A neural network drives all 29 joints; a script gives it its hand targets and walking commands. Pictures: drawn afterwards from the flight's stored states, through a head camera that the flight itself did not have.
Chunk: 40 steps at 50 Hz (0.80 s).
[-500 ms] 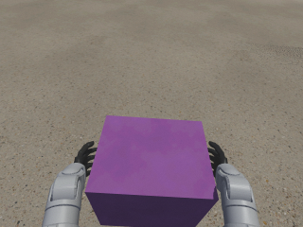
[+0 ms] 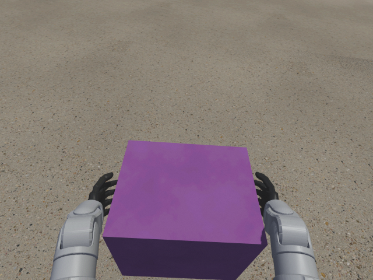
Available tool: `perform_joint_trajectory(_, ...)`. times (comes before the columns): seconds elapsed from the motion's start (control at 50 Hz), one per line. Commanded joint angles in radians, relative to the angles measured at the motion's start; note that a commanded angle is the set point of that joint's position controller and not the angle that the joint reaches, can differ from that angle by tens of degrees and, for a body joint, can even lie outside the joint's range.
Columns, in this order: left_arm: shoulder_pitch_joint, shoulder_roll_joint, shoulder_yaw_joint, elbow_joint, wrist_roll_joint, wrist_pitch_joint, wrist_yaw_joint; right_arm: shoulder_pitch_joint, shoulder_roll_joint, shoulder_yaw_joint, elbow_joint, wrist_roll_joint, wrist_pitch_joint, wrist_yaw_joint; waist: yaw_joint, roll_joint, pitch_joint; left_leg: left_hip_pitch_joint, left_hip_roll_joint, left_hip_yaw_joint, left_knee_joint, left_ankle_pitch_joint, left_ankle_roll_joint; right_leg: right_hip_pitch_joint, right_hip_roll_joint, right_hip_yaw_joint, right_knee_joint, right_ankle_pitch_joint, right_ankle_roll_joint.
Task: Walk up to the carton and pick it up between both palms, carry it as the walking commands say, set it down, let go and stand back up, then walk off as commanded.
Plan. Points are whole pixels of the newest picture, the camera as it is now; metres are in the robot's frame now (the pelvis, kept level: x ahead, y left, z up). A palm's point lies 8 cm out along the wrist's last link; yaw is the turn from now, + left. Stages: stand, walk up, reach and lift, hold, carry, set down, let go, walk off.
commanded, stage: reach and lift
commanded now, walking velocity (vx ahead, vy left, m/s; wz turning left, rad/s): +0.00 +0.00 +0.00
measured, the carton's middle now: (183, 212) +0.30 +0.00 -0.03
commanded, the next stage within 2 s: hold in 0.42 s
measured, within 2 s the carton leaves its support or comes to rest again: neither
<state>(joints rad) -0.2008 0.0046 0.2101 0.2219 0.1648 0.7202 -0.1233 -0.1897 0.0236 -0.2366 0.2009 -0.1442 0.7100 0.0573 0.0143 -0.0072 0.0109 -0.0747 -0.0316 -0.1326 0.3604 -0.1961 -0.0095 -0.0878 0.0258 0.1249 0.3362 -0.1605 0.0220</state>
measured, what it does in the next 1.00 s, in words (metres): stands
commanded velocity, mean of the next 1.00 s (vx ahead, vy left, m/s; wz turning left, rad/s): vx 0.00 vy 0.00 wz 0.00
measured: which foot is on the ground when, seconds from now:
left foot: down 0.00-1.00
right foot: down 0.00-1.00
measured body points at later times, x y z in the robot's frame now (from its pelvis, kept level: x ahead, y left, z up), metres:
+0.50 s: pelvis +0.01 +0.00 +0.00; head -0.03 +0.00 +0.45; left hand +0.27 +0.19 +0.02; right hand +0.28 -0.19 +0.02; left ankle +0.01 +0.13 -0.75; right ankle +0.02 -0.14 -0.75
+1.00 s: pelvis +0.00 +0.00 +0.00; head -0.04 +0.00 +0.45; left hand +0.27 +0.19 +0.02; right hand +0.28 -0.19 +0.02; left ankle +0.01 +0.13 -0.75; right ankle +0.02 -0.14 -0.75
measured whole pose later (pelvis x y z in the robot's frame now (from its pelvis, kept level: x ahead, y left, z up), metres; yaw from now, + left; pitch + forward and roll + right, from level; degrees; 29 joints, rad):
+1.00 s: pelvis +0.00 +0.00 +0.00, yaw +0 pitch -6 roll +0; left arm -0.14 -0.01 0.21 0.17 0.16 0.73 -0.11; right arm -0.16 0.01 -0.21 0.18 -0.14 0.71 0.07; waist 0.01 0.00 0.03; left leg -0.05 -0.03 -0.13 0.36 -0.20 -0.01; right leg -0.07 0.03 0.12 0.35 -0.17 0.02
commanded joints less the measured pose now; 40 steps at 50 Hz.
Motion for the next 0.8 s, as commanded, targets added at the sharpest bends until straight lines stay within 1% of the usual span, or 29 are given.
perform_joint_trajectory(0.0, -0.611, -0.847, -0.615, -0.235, -0.227, -0.061, -0.177, -0.591, 0.903, 0.657, -0.200, 0.233, -0.037, 0.218, -0.002, 0.000, -0.328, 0.047, -0.057, 0.051, -0.073, 0.216, 0.002, 0.133, 0.076, -0.071, -0.034, 0.217, -0.010)
perform_joint_trajectory(0.04, -0.597, -0.857, -0.614, -0.248, -0.226, -0.063, -0.172, -0.601, 0.884, 0.664, -0.232, 0.241, -0.045, 0.218, -0.009, 0.027, -0.320, 0.056, -0.057, 0.053, -0.075, 0.237, 0.001, 0.131, 0.075, -0.072, -0.033, 0.237, -0.012)
perform_joint_trajectory(0.06, -0.574, -0.846, -0.610, -0.225, -0.221, -0.053, -0.168, -0.593, 0.882, 0.657, -0.215, 0.237, -0.038, 0.215, 0.000, 0.014, -0.308, 0.054, -0.056, 0.050, -0.070, 0.219, 0.002, 0.118, 0.073, -0.070, -0.036, 0.212, -0.014)
perform_joint_trajectory(0.08, -0.558, -0.834, -0.606, -0.234, -0.211, -0.052, -0.166, -0.546, 0.873, 0.651, -0.197, 0.227, -0.036, 0.218, -0.006, 0.035, -0.283, 0.052, -0.056, 0.052, -0.075, 0.229, -0.002, 0.114, 0.075, -0.072, -0.041, 0.228, -0.016)
perform_joint_trajectory(0.12, -0.556, -0.843, -0.626, -0.249, -0.226, -0.049, -0.165, -0.555, 0.871, 0.663, -0.225, 0.232, -0.039, 0.214, -0.009, 0.008, -0.299, 0.061, -0.059, 0.051, -0.075, 0.244, 0.002, 0.124, 0.076, -0.070, -0.039, 0.237, -0.013)
perform_joint_trajectory(0.16, -0.577, -0.836, -0.644, -0.314, -0.239, -0.060, -0.158, -0.545, 0.871, 0.687, -0.264, 0.242, -0.045, 0.211, -0.005, 0.032, -0.336, 0.056, -0.061, 0.052, -0.074, 0.250, 0.001, 0.150, 0.075, -0.071, -0.033, 0.257, -0.013)
perform_joint_trajectory(0.18, -0.566, -0.835, -0.666, -0.336, -0.251, -0.059, -0.153, -0.520, 0.867, 0.693, -0.261, 0.244, -0.038, 0.207, -0.012, 0.006, -0.319, 0.073, -0.057, 0.046, -0.073, 0.294, 0.004, 0.131, 0.078, -0.072, -0.033, 0.288, -0.012)
perform_joint_trajectory(0.2, -0.541, -0.818, -0.634, -0.302, -0.238, -0.056, -0.154, -0.549, 0.868, 0.675, -0.264, 0.239, -0.040, 0.207, -0.003, -0.008, -0.331, 0.067, -0.053, 0.046, -0.068, 0.253, 0.006, 0.130, 0.077, -0.070, -0.030, 0.249, -0.011)
perform_joint_trajectory(0.24, -0.541, -0.800, -0.632, -0.293, -0.230, -0.050, -0.153, -0.523, 0.855, 0.673, -0.231, 0.238, -0.035, 0.203, -0.005, 0.034, -0.264, 0.048, -0.058, 0.052, -0.072, 0.206, 0.005, 0.107, 0.065, -0.062, -0.043, 0.202, -0.015)
perform_joint_trajectory(0.26, -0.520, -0.811, -0.630, -0.274, -0.229, -0.054, -0.153, -0.545, 0.848, 0.687, -0.254, 0.244, -0.040, 0.204, 0.004, 0.007, -0.290, 0.041, -0.056, 0.046, -0.070, 0.231, 0.008, 0.125, 0.071, -0.069, -0.033, 0.228, -0.012)
perform_joint_trajectory(0.28, -0.508, -0.818, -0.635, -0.286, -0.231, -0.048, -0.152, -0.535, 0.851, 0.685, -0.271, 0.242, -0.039, 0.204, -0.004, 0.017, -0.304, 0.066, -0.061, 0.047, -0.067, 0.264, 0.006, 0.126, 0.071, -0.062, -0.034, 0.262, -0.012)
perform_joint_trajectory(0.3, -0.486, -0.812, -0.641, -0.291, -0.237, -0.047, -0.153, -0.507, 0.844, 0.692, -0.264, 0.235, -0.034, 0.198, -0.005, -0.005, -0.302, 0.057, -0.058, 0.044, -0.067, 0.280, 0.009, 0.133, 0.073, -0.065, -0.035, 0.274, -0.010)
perform_joint_trajectory(0.32, -0.516, -0.811, -0.658, -0.335, -0.238, -0.053, -0.145, -0.499, 0.859, 0.690, -0.268, 0.235, -0.034, 0.201, 0.000, 0.017, -0.305, 0.070, -0.057, 0.045, -0.070, 0.289, 0.008, 0.127, 0.071, -0.066, -0.032, 0.288, -0.012)
perform_joint_trajectory(0.34, -0.497, -0.804, -0.640, -0.312, -0.230, -0.048, -0.147, -0.494, 0.852, 0.680, -0.247, 0.244, -0.033, 0.207, -0.003, 0.043, -0.293, 0.045, -0.055, 0.050, -0.077, 0.273, 0.007, 0.148, 0.071, -0.066, -0.034, 0.274, -0.014)
perform_joint_trajectory(0.4, -0.500, -0.799, -0.639, -0.307, -0.232, -0.049, -0.149, -0.496, 0.848, 0.683, -0.251, 0.237, -0.035, 0.205, -0.009, 0.000, -0.251, 0.060, -0.057, 0.045, -0.083, 0.229, 0.011, 0.114, 0.070, -0.065, -0.044, 0.230, -0.014)
perform_joint_trajectory(0.44, -0.539, -0.809, -0.660, -0.342, -0.242, -0.055, -0.151, -0.495, 0.856, 0.678, -0.259, 0.229, -0.038, 0.203, -0.012, 0.019, -0.306, 0.075, -0.054, 0.048, -0.073, 0.240, 0.007, 0.122, 0.072, -0.067, -0.036, 0.241, -0.016)
perform_joint_trajectory(0.46, -0.519, -0.786, -0.649, -0.333, -0.234, -0.053, -0.149, -0.494, 0.860, 0.670, -0.235, 0.230, -0.035, 0.207, 0.003, 0.019, -0.292, 0.062, -0.054, 0.050, -0.073, 0.230, 0.008, 0.116, 0.072, -0.061, -0.038, 0.231, -0.017)
perform_joint_trajectory(0.5, -0.493, -0.798, -0.631, -0.292, -0.229, -0.047, -0.150, -0.514, 0.845, 0.675, -0.261, 0.235, -0.035, 0.204, -0.003, 0.002, -0.256, 0.039, -0.053, 0.052, -0.079, 0.194, 0.010, 0.124, 0.071, -0.064, -0.040, 0.195, -0.016)
perform_joint_trajectory(0.54, -0.535, -0.800, -0.642, -0.319, -0.235, -0.058, -0.154, -0.521, 0.845, 0.677, -0.259, 0.227, -0.038, 0.203, -0.009, 0.005, -0.261, 0.037, -0.055, 0.050, -0.080, 0.179, 0.013, 0.120, 0.070, -0.068, -0.035, 0.189, -0.014)
perform_joint_trajectory(0.56, -0.507, -0.801, -0.655, -0.327, -0.240, -0.053, -0.149, -0.498, 0.844, 0.691, -0.269, 0.240, -0.039, 0.202, -0.006, 0.021, -0.290, 0.062, -0.055, 0.056, -0.072, 0.231, 0.008, 0.124, 0.070, -0.064, -0.032, 0.238, -0.015)
perform_joint_trajectory(0.58, -0.507, -0.791, -0.630, -0.298, -0.231, -0.051, -0.151, -0.519, 0.840, 0.681, -0.260, 0.237, -0.032, 0.204, 0.003, 0.014, -0.265, 0.022, -0.059, 0.060, -0.080, 0.179, 0.013, 0.144, 0.066, -0.064, -0.038, 0.196, -0.014)
perform_joint_trajectory(0.6, -0.489, -0.788, -0.628, -0.276, -0.227, -0.051, -0.152, -0.509, 0.842, 0.680, -0.254, 0.226, -0.032, 0.200, -0.007, -0.028, -0.248, 0.039, -0.054, 0.047, -0.079, 0.168, 0.017, 0.108, 0.067, -0.066, -0.040, 0.178, -0.012)
perform_joint_trajectory(0.64, -0.513, -0.787, -0.620, -0.281, -0.218, -0.049, -0.154, -0.520, 0.839, 0.660, -0.237, 0.222, -0.032, 0.204, 0.001, 0.011, -0.238, 0.029, -0.059, 0.058, -0.079, 0.170, 0.014, 0.109, 0.066, -0.062, -0.044, 0.184, -0.014)
perform_joint_trajectory(0.66, -0.543, -0.791, -0.627, -0.279, -0.227, -0.054, -0.155, -0.547, 0.856, 0.672, -0.234, 0.237, -0.037, 0.207, -0.004, -0.006, -0.251, 0.026, -0.058, 0.056, -0.077, 0.134, 0.016, 0.110, 0.065, -0.063, -0.038, 0.141, -0.011)
perform_joint_trajectory(0.7, -0.571, -0.802, -0.649, -0.320, -0.243, -0.061, -0.156, -0.526, 0.875, 0.674, -0.226, 0.242, -0.037, 0.209, -0.007, 0.007, -0.270, 0.047, -0.060, 0.057, -0.071, 0.173, 0.015, 0.104, 0.065, -0.062, -0.038, 0.177, -0.013)
perform_joint_trajectory(0.72, -0.551, -0.804, -0.651, -0.313, -0.243, -0.060, -0.155, -0.551, 0.869, 0.688, -0.259, 0.249, -0.045, 0.211, 0.008, 0.018, -0.285, 0.051, -0.059, 0.059, -0.067, 0.184, 0.015, 0.106, 0.063, -0.064, -0.032, 0.189, -0.013)
perform_joint_trajectory(0.74, -0.539, -0.808, -0.639, -0.296, -0.248, -0.060, -0.158, -0.542, 0.877, 0.688, -0.241, 0.250, -0.038, 0.208, 0.002, -0.015, -0.296, 0.040, -0.052, 0.050, -0.066, 0.188, 0.020, 0.117, 0.064, -0.061, -0.030, 0.192, -0.011)
perform_joint_trajectory(0.76, -0.487, -0.800, -0.618, -0.264, -0.229, -0.052, -0.160, -0.543, 0.856, 0.681, -0.253, 0.242, -0.038, 0.208, 0.005, -0.007, -0.296, 0.040, -0.056, 0.056, -0.067, 0.187, 0.014, 0.126, 0.066, -0.068, -0.031, 0.202, -0.008)
perform_joint_trajectory(0.78, -0.531, -0.806, -0.639, -0.301, -0.235, -0.057, -0.155, -0.529, 0.868, 0.680, -0.224, 0.243, -0.036, 0.212, 0.007, 0.006, -0.269, 0.025, -0.057, 0.057, -0.072, 0.191, 0.015, 0.121, 0.066, -0.064, -0.031, 0.199, -0.011)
